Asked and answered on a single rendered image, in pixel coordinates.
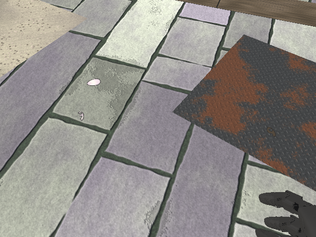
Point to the robot right hand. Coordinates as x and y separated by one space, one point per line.
302 226

